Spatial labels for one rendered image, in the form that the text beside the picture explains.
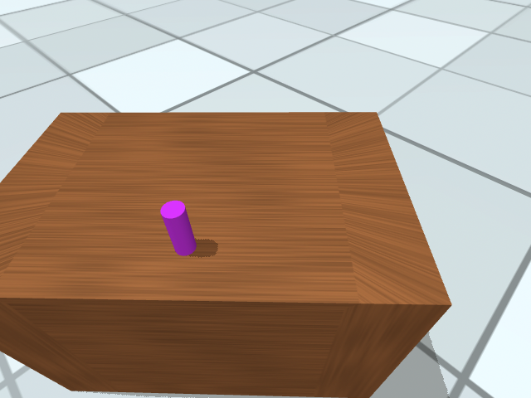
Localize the can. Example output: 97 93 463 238
160 201 197 256

